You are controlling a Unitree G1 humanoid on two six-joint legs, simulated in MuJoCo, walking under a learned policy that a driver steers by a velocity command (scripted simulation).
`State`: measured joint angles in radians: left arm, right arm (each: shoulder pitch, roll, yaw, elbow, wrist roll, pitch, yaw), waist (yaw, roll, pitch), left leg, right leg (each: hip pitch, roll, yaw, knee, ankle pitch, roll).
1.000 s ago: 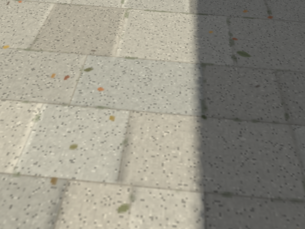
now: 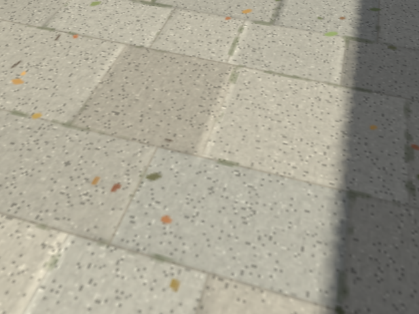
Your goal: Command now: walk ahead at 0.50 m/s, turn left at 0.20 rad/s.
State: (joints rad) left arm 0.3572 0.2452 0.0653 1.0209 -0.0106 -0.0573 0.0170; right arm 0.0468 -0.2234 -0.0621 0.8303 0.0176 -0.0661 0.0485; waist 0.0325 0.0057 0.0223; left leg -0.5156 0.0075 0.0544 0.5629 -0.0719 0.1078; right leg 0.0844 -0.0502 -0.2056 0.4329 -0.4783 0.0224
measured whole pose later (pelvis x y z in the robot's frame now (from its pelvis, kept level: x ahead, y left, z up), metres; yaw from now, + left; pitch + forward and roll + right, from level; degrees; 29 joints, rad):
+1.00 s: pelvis +0.56 -0.02 +0.02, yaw +1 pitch +2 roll -2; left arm 0.35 0.24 0.06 1.01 -0.01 -0.08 0.00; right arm 0.03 -0.24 -0.06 0.87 0.02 -0.07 0.02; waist 0.08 0.03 0.00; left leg -0.62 0.10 -0.01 0.57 0.05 0.02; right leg 0.03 0.05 -0.05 0.21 -0.27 -0.03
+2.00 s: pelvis +1.11 -0.07 +0.03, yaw -23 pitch +3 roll +0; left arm 0.32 0.26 0.08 0.81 -0.02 -0.05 0.01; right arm 0.01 -0.28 -0.06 0.78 0.00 -0.11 0.00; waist 0.07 0.03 0.02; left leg -0.64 0.08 -0.10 0.61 0.02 -0.05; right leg -0.14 0.11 0.12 0.35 -0.25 -0.09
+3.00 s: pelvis +1.54 -0.39 +0.03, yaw -38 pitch +1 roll -2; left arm 0.33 0.25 0.07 0.80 0.02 -0.09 0.00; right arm 0.16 -0.29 -0.07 0.84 0.02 -0.04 0.02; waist 0.04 0.05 0.01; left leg -0.72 0.11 -0.07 0.83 0.04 -0.01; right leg 0.00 0.04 -0.19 0.23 -0.25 -0.05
